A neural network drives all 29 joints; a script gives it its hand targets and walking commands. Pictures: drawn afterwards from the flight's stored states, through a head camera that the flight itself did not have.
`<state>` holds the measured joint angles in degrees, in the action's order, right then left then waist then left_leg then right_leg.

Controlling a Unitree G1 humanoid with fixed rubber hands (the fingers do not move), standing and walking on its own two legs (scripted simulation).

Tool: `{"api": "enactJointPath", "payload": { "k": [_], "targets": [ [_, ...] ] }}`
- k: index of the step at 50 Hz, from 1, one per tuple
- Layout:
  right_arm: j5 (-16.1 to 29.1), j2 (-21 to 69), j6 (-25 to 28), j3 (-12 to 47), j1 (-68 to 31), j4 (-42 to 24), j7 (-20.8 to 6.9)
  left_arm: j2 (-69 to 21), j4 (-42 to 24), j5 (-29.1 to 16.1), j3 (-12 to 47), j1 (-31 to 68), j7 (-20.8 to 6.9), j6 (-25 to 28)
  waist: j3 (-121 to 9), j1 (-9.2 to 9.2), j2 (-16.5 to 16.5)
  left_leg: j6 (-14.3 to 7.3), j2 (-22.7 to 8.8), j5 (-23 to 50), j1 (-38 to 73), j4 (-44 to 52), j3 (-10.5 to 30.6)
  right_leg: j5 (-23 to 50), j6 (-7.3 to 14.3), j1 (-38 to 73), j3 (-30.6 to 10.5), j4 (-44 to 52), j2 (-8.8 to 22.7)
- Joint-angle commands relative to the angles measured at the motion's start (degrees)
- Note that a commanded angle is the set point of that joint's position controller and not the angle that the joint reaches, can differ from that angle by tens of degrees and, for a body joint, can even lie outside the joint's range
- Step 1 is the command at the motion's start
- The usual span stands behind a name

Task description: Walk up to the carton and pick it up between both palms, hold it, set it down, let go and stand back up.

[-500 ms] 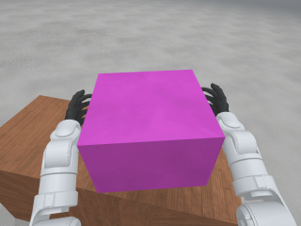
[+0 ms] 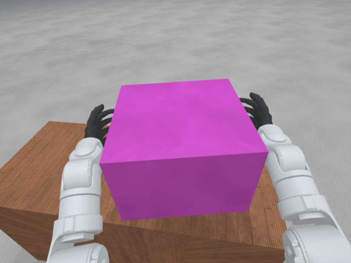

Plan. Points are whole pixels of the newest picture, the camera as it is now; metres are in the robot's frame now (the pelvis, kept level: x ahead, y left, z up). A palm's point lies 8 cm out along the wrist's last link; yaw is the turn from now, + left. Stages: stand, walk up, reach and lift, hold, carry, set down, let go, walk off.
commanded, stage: hold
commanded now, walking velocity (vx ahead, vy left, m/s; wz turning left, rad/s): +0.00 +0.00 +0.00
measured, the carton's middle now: (179, 143) +0.38 +0.00 +0.13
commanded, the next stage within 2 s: none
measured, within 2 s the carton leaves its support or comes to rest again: neither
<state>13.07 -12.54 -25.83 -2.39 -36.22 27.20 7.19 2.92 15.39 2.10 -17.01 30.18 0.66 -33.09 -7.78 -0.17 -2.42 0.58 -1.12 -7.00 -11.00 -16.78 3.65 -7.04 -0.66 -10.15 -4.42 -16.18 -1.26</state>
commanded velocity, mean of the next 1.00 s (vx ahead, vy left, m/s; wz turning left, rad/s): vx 0.00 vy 0.00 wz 0.00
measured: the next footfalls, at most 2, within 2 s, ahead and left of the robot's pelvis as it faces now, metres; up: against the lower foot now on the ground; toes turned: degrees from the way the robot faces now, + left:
none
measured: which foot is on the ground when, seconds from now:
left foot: down 0.00-1.00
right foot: down 0.00-1.00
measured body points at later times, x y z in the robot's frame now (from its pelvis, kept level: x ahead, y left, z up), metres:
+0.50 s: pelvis +0.01 +0.02 +0.00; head -0.04 +0.04 +0.45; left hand +0.37 +0.22 +0.16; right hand +0.38 -0.16 +0.18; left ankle +0.02 +0.14 -0.75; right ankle +0.02 -0.12 -0.75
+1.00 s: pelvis +0.00 +0.00 +0.00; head -0.04 -0.01 +0.45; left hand +0.36 +0.21 +0.17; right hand +0.40 -0.16 +0.18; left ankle +0.02 +0.14 -0.75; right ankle +0.02 -0.12 -0.75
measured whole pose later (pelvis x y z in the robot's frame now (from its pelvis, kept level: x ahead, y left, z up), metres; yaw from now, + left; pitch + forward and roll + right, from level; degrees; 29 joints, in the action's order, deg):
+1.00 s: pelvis +0.00 +0.00 +0.00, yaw +2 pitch +1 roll +0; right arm 11.2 -10.1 -25.4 -3.7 -38.2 29.2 7.4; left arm 5.2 17.1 1.7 -17.5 31.3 -0.7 -32.6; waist -8.0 0.2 -1.1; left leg 1.3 -0.9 -6.8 -11.9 -17.1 5.7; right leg -7.4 -0.2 -10.2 -2.4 -16.2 -1.2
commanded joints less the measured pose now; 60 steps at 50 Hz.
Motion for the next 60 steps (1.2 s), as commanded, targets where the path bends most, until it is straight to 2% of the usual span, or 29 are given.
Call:
{"api": "enactJointPath", "payload": {
  "k": [1, 5, 9, 12, 14, 17, 20, 23, 26, 30, 34, 40, 44, 47, 48, 53, 60],
  "targets": [
    [5.44, 45.38, 4.93, 26.53, -48.22, -23.22, -6.44, -28.08, -11.13, -4.94, 28.07, 45.11, -9.19, 5.05, -26.78, 1.63, 11.16, -4.49, 5.96, 4.04, 3.83, 1.02, -3.33, 16.31, -3.69, 13.83, 1.76, 0.65, -0.09],
    [5.0, 46.36, 4.93, 25.39, -47.37, -22.54, -5.04, -29.49, -12.98, -6.54, 31.5, 48.0, -10.1, 5.76, -28.72, -1.85, 7.09, -2.77, 5.87, 6.02, 6.1, 0.23, -2.66, 16.48, -3.12, 13.0, 2.45, 0.53, -0.58],
    [4.81, 44.99, 4.65, 23.76, -46.12, -21.16, -4.47, -30.72, -13.49, -7.17, 34.39, 49.0, -10.04, 5.61, -28.44, -4.53, 2.49, -0.58, 5.75, 8.05, 8.42, -1.0, -2.11, 14.85, -2.5, 10.64, 3.21, 0.95, -1.11],
    [5.16, 43.53, 4.23, 23.41, -44.08, -20.01, -4.36, -30.96, -13.96, -6.47, 34.92, 47.38, -9.94, 5.22, -27.5, -5.46, -0.07, 0.28, 5.63, 9.44, 8.09, -1.29, -2.01, 15.07, -2.32, 11.47, 3.47, 0.85, -1.4],
    [6.29, 42.69, 4.07, 24.03, -42.43, -20.79, -4.48, -31.89, -17.45, -7.12, 37.03, 47.14, -9.43, 5.09, -28.63, -6.46, -2.43, 1.57, 5.21, 13.66, 9.63, -2.19, -1.39, 16.88, -1.85, 11.62, 3.86, 0.41, -2.11],
    [8.89, 40.0, 4.12, 26.03, -41.49, -25.82, -4.83, -33.86, -23.3, -8.29, 40.53, 45.28, -7.96, 4.27, -30.62, -7.05, -5.81, 4.13, 4.43, 21.89, 13.83, -4.58, -0.15, 19.37, -0.89, 10.91, 4.38, 0.21, -3.5],
    [9.85, 36.68, 3.68, 25.42, -40.33, -26.53, -5.9, -34.16, -24.67, -8.02, 40.85, 43.43, -6.62, 3.15, -27.21, -6.66, -7.63, 5.47, 3.52, 22.48, 14.81, -4.52, 0.4, 14.83, 0.06, 8.11, 4.88, 1.39, -4.4],
    [9.93, 34.17, 3.61, 24.8, -39.92, -26.82, -7.52, -35.18, -24.21, -7.12, 40.16, 40.28, -5.61, 1.58, -24.15, -5.63, -7.64, 5.71, 2.33, 20.48, 14.38, -3.26, 0.84, 10.39, 0.95, 6.57, 5.31, 2.02, -4.93],
    [9.34, 32.96, 3.66, 24.33, -40.63, -25.62, -9.31, -35.14, -22.19, -5.74, 38.21, 39.1, -5.07, 0.45, -21.53, -3.83, -5.76, 4.97, 1.55, 17.01, 13.36, -1.53, 0.92, 6.98, 1.24, 5.66, 5.5, 2.49, -5.05],
    [9.76, 34.46, 4.95, 25.68, -44.69, -27.79, -10.84, -36.0, -21.78, -6.04, 37.9, 40.69, -4.45, 0.83, -24.93, -1.49, -2.97, 3.8, 1.51, 16.36, 14.21, -1.48, 0.33, 7.25, 1.19, 4.92, 5.37, 2.28, -4.96],
    [10.24, 37.24, 5.94, 28.13, -48.06, -31.33, -10.76, -35.47, -20.76, -6.62, 36.81, 41.01, -4.1, 2.01, -28.59, 1.12, 1.65, 1.95, 2.63, 16.78, 14.04, -2.32, -1.08, 10.41, 0.17, 6.16, 4.79, 2.09, -4.39],
    [7.52, 41.42, 5.3, 27.09, -49.93, -25.86, -9.51, -31.66, -13.34, -5.24, 30.91, 42.69, -5.99, 2.86, -26.3, 2.95, 8.3, -2.21, 4.61, 6.01, 7.71, -0.06, -2.92, 8.96, -1.71, 7.98, 3.17, 1.95, -2.11],
    [6.43, 44.45, 5.22, 26.63, -49.39, -23.49, -7.8, -30.01, -12.16, -5.13, 29.18, 44.97, -7.79, 4.19, -27.33, 2.07, 9.67, -3.56, 5.51, 5.46, 5.62, 0.06, -3.4, 13.25, -2.9, 11.25, 2.25, 1.05, -0.8],
    [5.98, 46.08, 5.02, 26.06, -48.93, -22.83, -6.35, -29.3, -12.68, -5.94, 29.97, 47.25, -8.87, 5.33, -28.78, 0.42, 8.96, -3.51, 5.96, 5.5, 4.37, 0.03, -3.03, 16.8, -3.4, 13.55, 2.03, 0.24, -0.42],
    [5.43, 45.73, 4.92, 25.3, -49.29, -22.02, -6.02, -28.93, -11.38, -5.83, 29.79, 47.95, -9.16, 5.48, -28.5, -0.15, 8.14, -3.29, 6.0, 4.64, 4.18, 0.26, -2.87, 15.9, -3.27, 13.15, 2.05, 0.36, -0.24],
    [5.0, 45.64, 4.59, 23.87, -47.78, -19.87, -5.09, -30.21, -12.13, -6.44, 32.34, 49.12, -9.84, 5.46, -28.44, -3.15, 4.19, -1.63, 5.79, 6.79, 6.73, -0.6, -2.35, 14.61, -2.72, 11.66, 2.92, 0.64, -0.91],
    [7.97, 41.33, 3.95, 25.13, -43.55, -23.4, -4.8, -32.88, -19.74, -8.16, 38.36, 46.75, -8.42, 4.48, -30.6, -6.46, -2.93, 2.73, 4.82, 18.59, 11.77, -3.75, -0.56, 19.4, -1.49, 11.26, 4.11, 0.06, -3.02]
  ]
}}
